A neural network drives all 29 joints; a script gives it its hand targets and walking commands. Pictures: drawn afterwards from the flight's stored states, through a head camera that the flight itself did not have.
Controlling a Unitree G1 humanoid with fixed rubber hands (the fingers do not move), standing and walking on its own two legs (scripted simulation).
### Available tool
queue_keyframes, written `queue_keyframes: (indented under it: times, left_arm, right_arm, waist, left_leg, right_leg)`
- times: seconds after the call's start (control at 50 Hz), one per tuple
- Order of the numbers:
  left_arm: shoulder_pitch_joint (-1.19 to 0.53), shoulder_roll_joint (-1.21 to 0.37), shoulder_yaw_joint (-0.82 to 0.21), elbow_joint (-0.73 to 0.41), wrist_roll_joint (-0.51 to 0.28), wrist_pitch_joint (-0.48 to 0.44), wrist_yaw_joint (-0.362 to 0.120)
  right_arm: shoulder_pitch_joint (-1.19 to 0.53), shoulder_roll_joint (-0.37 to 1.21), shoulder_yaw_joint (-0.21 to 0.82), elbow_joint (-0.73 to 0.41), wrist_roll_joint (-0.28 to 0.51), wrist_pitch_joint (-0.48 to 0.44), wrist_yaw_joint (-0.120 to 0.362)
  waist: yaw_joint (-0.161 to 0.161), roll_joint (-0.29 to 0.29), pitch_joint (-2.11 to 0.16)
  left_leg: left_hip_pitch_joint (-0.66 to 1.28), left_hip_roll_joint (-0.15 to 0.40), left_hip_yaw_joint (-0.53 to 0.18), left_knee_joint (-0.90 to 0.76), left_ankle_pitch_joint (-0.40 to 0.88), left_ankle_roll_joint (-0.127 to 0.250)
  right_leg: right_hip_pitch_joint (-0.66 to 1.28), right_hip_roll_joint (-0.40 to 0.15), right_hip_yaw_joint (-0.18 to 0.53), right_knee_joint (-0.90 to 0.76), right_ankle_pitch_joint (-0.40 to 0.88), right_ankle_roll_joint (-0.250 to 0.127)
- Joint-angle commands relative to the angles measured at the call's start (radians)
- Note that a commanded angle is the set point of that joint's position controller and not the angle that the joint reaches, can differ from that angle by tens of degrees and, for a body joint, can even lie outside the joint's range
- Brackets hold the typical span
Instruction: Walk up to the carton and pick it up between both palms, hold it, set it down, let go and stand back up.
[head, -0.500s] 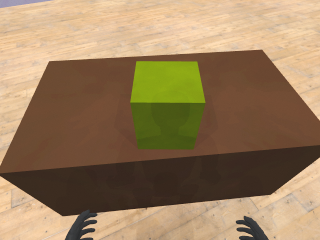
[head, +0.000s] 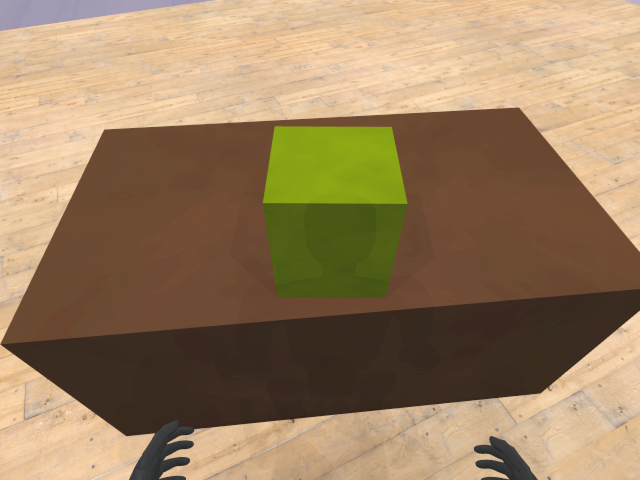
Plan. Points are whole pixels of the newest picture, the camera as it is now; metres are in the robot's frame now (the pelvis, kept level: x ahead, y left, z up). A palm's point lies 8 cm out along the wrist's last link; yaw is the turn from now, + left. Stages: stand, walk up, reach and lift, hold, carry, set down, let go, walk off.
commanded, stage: stand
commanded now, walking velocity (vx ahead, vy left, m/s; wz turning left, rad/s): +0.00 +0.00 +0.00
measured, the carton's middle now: (332, 215) +0.57 -0.01 -0.04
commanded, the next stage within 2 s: walk up in 0.92 s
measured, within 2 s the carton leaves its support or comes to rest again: neither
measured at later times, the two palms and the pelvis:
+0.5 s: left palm out of the picture +0.12 +0.24 -0.09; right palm out of the picture +0.10 -0.24 -0.10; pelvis -0.02 +0.00 +0.00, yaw +0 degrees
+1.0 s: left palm out of the picture +0.11 +0.24 -0.09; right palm out of the picture +0.09 -0.24 -0.10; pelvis -0.02 +0.00 +0.00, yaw +0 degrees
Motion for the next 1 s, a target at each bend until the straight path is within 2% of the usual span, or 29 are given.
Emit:
queue_keyframes:
  times: [0.0, 0.02, 0.06, 0.08, 0.14, 0.16, 0.22, 0.3, 0.32, 0.4, 0.42, 0.44, 0.48, 0.5, 0.52, 0.6, 0.64, 0.66, 0.68, 0.7, 0.74, 0.76, 0.78, 0.82, 0.86, 0.9, 0.92, 0.96, 0.98]
  left_arm:
    - [-0.006, 0.272, 0.095, 0.005, 0.014, -0.055, 0.017]
    - [-0.029, 0.281, 0.1, 0.002, 0.017, -0.058, 0.017]
    - [-0.016, 0.284, 0.099, 0.009, 0.016, -0.053, 0.015]
    - [-0.032, 0.277, 0.099, -0.001, 0.017, -0.054, 0.016]
    - [-0.026, 0.292, 0.101, 0.007, 0.018, -0.053, 0.014]
    - [-0.043, 0.281, 0.099, 0.01, 0.021, -0.053, 0.013]
    - [-0.024, 0.295, 0.099, 0.017, 0.022, -0.057, 0.011]
    - [-0.041, 0.28, 0.096, 0.02, 0.018, -0.054, 0.01]
    - [-0.046, 0.283, 0.092, 0.02, 0.015, -0.053, 0.011]
    - [-0.033, 0.287, 0.092, 0.04, 0.019, -0.053, 0.01]
    - [-0.025, 0.296, 0.1, 0.044, 0.022, -0.054, 0.007]
    - [-0.037, 0.302, 0.096, 0.043, 0.021, -0.057, 0.007]
    - [-0.042, 0.28, 0.094, 0.04, 0.021, -0.057, 0.009]
    - [-0.034, 0.29, 0.092, 0.049, 0.021, -0.054, 0.01]
    - [-0.038, 0.285, 0.092, 0.047, 0.02, -0.057, 0.008]
    - [-0.045, 0.301, 0.099, 0.063, 0.02, -0.055, 0.009]
    - [-0.007, 0.282, 0.09, 0.073, 0.01, -0.058, 0.008]
    - [-0.027, 0.297, 0.094, 0.066, 0.021, -0.06, 0.008]
    - [-0.037, 0.29, 0.096, 0.07, 0.016, -0.061, 0.006]
    - [-0.015, 0.302, 0.095, 0.074, 0.015, -0.058, 0.005]
    - [-0.055, 0.287, 0.089, 0.065, 0.017, -0.054, 0.008]
    - [-0.055, 0.29, 0.093, 0.07, 0.017, -0.056, 0.01]
    - [-0.062, 0.293, 0.089, 0.07, 0.021, -0.058, 0.01]
    - [-0.041, 0.279, 0.091, 0.079, 0.013, -0.052, 0.007]
    - [-0.039, 0.275, 0.086, 0.083, 0.023, -0.06, 0.009]
    - [-0.022, 0.289, 0.086, 0.086, 0.018, -0.057, 0.009]
    - [-0.02, 0.302, 0.089, 0.101, 0.021, -0.055, 0.01]
    - [-0.04, 0.286, 0.088, 0.086, 0.012, -0.053, 0.009]
    - [-0.035, 0.308, 0.09, 0.085, 0.016, -0.055, 0.012]
  right_arm:
    - [-0.062, -0.296, -0.106, -0.024, 0.003, -0.069, -0.006]
    - [-0.056, -0.295, -0.101, -0.021, 0.004, -0.068, -0.008]
    - [-0.055, -0.295, -0.103, -0.014, 0.001, -0.066, -0.008]
    - [-0.049, -0.276, -0.096, -0.017, 0.004, -0.063, -0.011]
    - [-0.08, -0.281, -0.096, -0.015, 0.004, -0.061, -0.005]
    - [-0.068, -0.263, -0.093, -0.013, 0.0, -0.065, -0.004]
    - [-0.071, -0.3, -0.102, -0.009, 0.005, -0.072, -0.002]
    - [-0.06, -0.283, -0.095, 0.014, -0.001, -0.069, -0.003]
    - [-0.043, -0.291, -0.098, 0.018, 0.001, -0.072, -0.004]
    - [-0.072, -0.294, -0.101, 0.016, 0.001, -0.06, -0.001]
    - [-0.073, -0.296, -0.103, 0.009, 0.004, -0.065, -0.003]
    - [-0.07, -0.287, -0.098, 0.018, 0.003, -0.063, -0.001]
    - [-0.073, -0.293, -0.101, 0.017, 0.002, -0.071, -0.001]
    - [-0.061, -0.287, -0.093, 0.025, 0.004, -0.07, -0.003]
    - [-0.055, -0.277, -0.095, 0.026, 0.004, -0.071, -0.003]
    - [-0.064, -0.306, -0.099, 0.029, 0.009, -0.072, -0.005]
    - [-0.067, -0.295, -0.097, 0.031, 0.007, -0.072, -0.003]
    - [-0.067, -0.308, -0.102, 0.029, 0.007, -0.073, 0.001]
    - [-0.071, -0.284, -0.094, 0.041, 0.007, -0.068, 0.002]
    - [-0.057, -0.284, -0.095, 0.042, 0.008, -0.067, 0.003]
    - [-0.07, -0.278, -0.092, 0.035, 0.013, -0.067, 0.0]
    - [-0.071, -0.28, -0.092, 0.043, 0.004, -0.073, 0.001]
    - [-0.059, -0.28, -0.09, 0.036, 0.007, -0.071, -0.003]
    - [-0.069, -0.301, -0.096, 0.043, 0.003, -0.063, -0.001]
    - [-0.061, -0.301, -0.095, 0.048, 0.008, -0.062, -0.005]
    - [-0.067, -0.298, -0.093, 0.054, 0.009, -0.065, -0.004]
    - [-0.052, -0.287, -0.09, 0.058, 0.017, -0.061, -0.006]
    - [-0.065, -0.296, -0.092, 0.06, 0.013, -0.063, -0.002]
    - [-0.059, -0.302, -0.09, 0.054, 0.01, -0.066, -0.003]
  waist:
    - [0.001, -0.001, -0.188]
    - [-0.001, -0.019, -0.154]
    - [0.007, 0.017, -0.145]
    - [0.002, -0.005, -0.15]
    - [0.007, 0.034, -0.11]
    - [0.007, -0.004, -0.128]
    - [0.003, 0.012, -0.14]
    - [0.008, -0.02, -0.132]
    - [-0.006, -0.024, -0.122]
    - [-0.002, 0.008, -0.099]
    - [0.007, -0.02, -0.112]
    - [-0.007, 0.014, -0.107]
    - [0.004, 0.017, -0.095]
    - [0.002, 0.011, -0.075]
    - [0.005, -0.036, -0.094]
    - [-0.007, -0.002, -0.102]
    - [0.008, 0.03, -0.102]
    - [-0.007, 0.009, -0.117]
    - [0.009, -0.01, -0.105]
    - [0.001, -0.029, -0.118]
    - [-0.017, -0.002, -0.096]
    - [0.002, -0.015, -0.108]
    - [-0.016, 0.005, -0.108]
    - [0.004, -0.002, -0.104]
    - [-0.001, -0.024, -0.099]
    - [0.006, 0.004, -0.097]
    - [-0.013, 0.006, -0.111]
    - [0.003, -0.028, -0.086]
    - [-0.004, -0.01, -0.075]
  left_leg:
    - [0.038, 0.101, -0.13, -0.117, 0.279, 0.088]
    - [0.05, 0.096, -0.11, -0.113, 0.285, 0.085]
    - [0.041, 0.09, -0.108, -0.12, 0.249, 0.08]
    - [0.033, 0.096, -0.122, -0.129, 0.228, 0.083]
    - [-0.001, 0.099, -0.135, -0.163, 0.149, 0.083]
    - [0.014, 0.104, -0.133, -0.166, 0.146, 0.079]
    - [0.009, 0.1, -0.141, -0.164, 0.14, 0.079]
    - [0.023, 0.09, -0.116, -0.144, 0.18, 0.076]
    - [0.021, 0.095, -0.134, -0.166, 0.16, 0.08]
    - [-0.005, 0.093, -0.135, -0.177, 0.105, 0.076]
    - [-0.012, 0.094, -0.14, -0.164, 0.07, 0.079]
    - [0.014, 0.091, -0.133, -0.174, 0.111, 0.075]
    - [-0.006, 0.101, -0.15, -0.184, 0.112, 0.078]
    - [-0.025, 0.097, -0.147, -0.191, 0.126, 0.076]
    - [-0.01, 0.093, -0.142, -0.179, 0.129, 0.069]
    - [0.017, 0.101, -0.142, -0.175, 0.164, 0.077]
    - [0.013, 0.104, -0.152, -0.171, 0.171, 0.079]
    - [0.011, 0.103, -0.149, -0.175, 0.142, 0.072]
    - [-0.003, 0.1, -0.146, -0.174, 0.135, 0.074]
    - [0.007, 0.092, -0.141, -0.169, 0.136, 0.076]
    - [0.004, 0.093, -0.135, -0.169, 0.144, 0.072]
    - [0.029, 0.093, -0.132, -0.163, 0.158, 0.078]
    - [0.028, 0.095, -0.131, -0.17, 0.166, 0.072]
    - [0.008, 0.108, -0.148, -0.199, 0.115, 0.078]
    - [0.014, 0.102, -0.139, -0.184, 0.176, 0.073]
    - [0.011, 0.102, -0.15, -0.184, 0.181, 0.077]
    - [0.026, 0.097, -0.135, -0.166, 0.173, 0.069]
    - [0.005, 0.095, -0.132, -0.182, 0.121, 0.074]
    - [0.021, 0.096, -0.14, -0.182, 0.137, 0.077]
  right_leg:
    - [0.087, -0.09, 0.081, -0.091, 0.259, -0.087]
    - [0.064, -0.088, 0.091, -0.106, 0.245, -0.083]
    - [0.058, -0.082, 0.083, -0.106, 0.221, -0.082]
    - [0.06, -0.081, 0.084, -0.105, 0.2, -0.082]
    - [0.04, -0.074, 0.091, -0.114, 0.152, -0.082]
    - [0.053, -0.083, 0.091, -0.128, 0.138, -0.079]
    - [0.065, -0.094, 0.107, -0.143, 0.126, -0.089]
    - [0.044, -0.091, 0.101, -0.142, 0.157, -0.079]
    - [0.04, -0.096, 0.106, -0.15, 0.159, -0.083]
    - [0.031, -0.081, 0.098, -0.154, 0.093, -0.075]
    - [0.046, -0.093, 0.117, -0.171, 0.055, -0.08]
    - [0.022, -0.091, 0.115, -0.163, 0.074, -0.079]
    - [0.034, -0.083, 0.106, -0.152, 0.088, -0.078]
    - [0.043, -0.091, 0.114, -0.16, 0.11, -0.085]
    - [0.057, -0.088, 0.109, -0.162, 0.106, -0.081]
    - [0.044, -0.087, 0.101, -0.154, 0.155, -0.076]
    - [0.038, -0.086, 0.11, -0.152, 0.138, -0.08]
    - [0.045, -0.09, 0.106, -0.159, 0.128, -0.083]
    - [0.054, -0.088, 0.11, -0.162, 0.123, -0.08]
    - [0.062, -0.096, 0.113, -0.17, 0.143, -0.084]
    - [0.036, -0.105, 0.118, -0.177, 0.141, -0.084]
    - [0.038, -0.093, 0.105, -0.17, 0.135, -0.079]
    - [0.033, -0.097, 0.11, -0.168, 0.139, -0.079]
    - [0.056, -0.086, 0.096, -0.17, 0.104, -0.074]
    - [0.057, -0.089, 0.098, -0.158, 0.161, -0.076]
    - [0.061, -0.093, 0.11, -0.167, 0.152, -0.078]
    - [0.053, -0.106, 0.121, -0.181, 0.166, -0.084]
    - [0.048, -0.1, 0.113, -0.189, 0.122, -0.079]
    - [0.021, -0.098, 0.131, -0.193, 0.124, -0.084]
